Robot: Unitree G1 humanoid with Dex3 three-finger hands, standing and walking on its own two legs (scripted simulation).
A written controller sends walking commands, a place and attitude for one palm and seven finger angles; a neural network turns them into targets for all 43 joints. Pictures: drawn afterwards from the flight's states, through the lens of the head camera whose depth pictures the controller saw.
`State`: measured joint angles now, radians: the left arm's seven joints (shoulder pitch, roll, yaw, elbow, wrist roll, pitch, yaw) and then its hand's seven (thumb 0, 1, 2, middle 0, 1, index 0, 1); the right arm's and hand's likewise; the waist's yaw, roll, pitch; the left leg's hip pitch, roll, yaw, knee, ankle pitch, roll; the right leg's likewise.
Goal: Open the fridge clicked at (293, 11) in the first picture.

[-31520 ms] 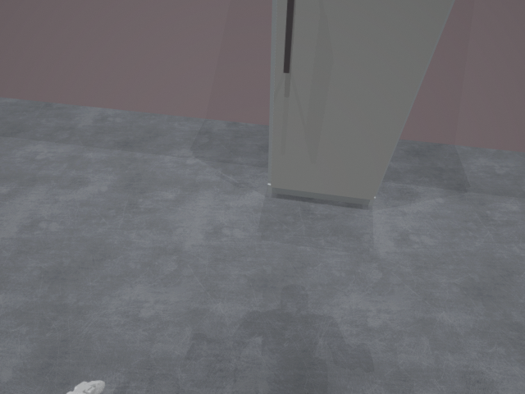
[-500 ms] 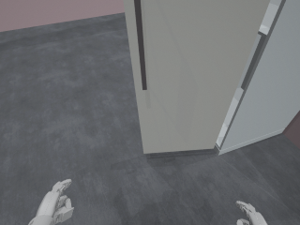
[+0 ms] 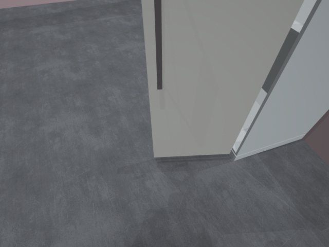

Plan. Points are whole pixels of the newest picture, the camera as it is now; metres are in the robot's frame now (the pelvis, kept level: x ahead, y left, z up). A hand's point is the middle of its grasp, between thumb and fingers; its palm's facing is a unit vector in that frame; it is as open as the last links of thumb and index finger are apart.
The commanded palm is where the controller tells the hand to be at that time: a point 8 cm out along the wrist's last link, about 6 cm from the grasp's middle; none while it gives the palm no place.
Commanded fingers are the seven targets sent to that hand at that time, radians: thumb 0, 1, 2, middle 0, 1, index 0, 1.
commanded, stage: let the arm hang, fingers relaxed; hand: left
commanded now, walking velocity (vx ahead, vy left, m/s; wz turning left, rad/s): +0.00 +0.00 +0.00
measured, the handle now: (158, 24) +0.70 +0.06 +0.19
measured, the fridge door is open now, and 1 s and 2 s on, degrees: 74 74 74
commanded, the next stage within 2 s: look to check the result in 0.42 s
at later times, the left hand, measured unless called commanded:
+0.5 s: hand out of the picture +0.01 +0.18 -0.18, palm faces +0.00 -0.98 -0.18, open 7.4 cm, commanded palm none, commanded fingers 0.00 0.90 0.90 -0.20 -0.30 -0.20 -0.30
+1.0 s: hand out of the picture +0.02 +0.18 -0.18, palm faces +0.00 -0.98 -0.18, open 7.4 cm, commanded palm none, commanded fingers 0.00 0.90 0.90 -0.20 -0.30 -0.20 -0.30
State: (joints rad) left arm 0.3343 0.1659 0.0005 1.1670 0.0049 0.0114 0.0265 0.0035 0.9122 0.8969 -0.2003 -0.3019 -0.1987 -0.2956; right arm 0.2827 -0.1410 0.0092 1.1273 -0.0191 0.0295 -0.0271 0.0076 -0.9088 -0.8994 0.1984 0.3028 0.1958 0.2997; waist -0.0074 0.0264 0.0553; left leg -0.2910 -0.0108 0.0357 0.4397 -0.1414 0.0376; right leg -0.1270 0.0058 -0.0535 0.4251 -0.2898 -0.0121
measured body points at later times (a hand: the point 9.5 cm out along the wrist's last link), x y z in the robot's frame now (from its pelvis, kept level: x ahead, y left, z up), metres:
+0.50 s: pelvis +0.01 +0.00 +0.00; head +0.02 +0.01 +0.45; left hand +0.01 +0.23 -0.16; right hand +0.01 -0.22 -0.16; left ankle +0.06 +0.09 -0.74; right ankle -0.04 -0.11 -0.74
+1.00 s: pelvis +0.02 +0.01 +0.00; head +0.04 +0.01 +0.45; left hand +0.02 +0.23 -0.16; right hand +0.03 -0.22 -0.15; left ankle +0.06 +0.09 -0.74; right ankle -0.04 -0.11 -0.74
